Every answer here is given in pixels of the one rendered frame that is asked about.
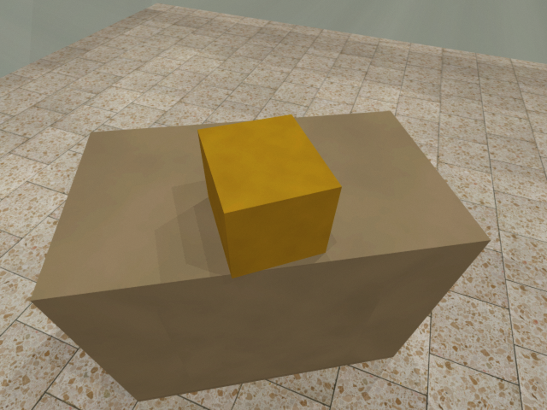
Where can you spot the carton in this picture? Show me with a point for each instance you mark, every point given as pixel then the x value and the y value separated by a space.
pixel 273 197

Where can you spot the pedestal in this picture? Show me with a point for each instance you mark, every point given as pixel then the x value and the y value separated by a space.
pixel 136 274

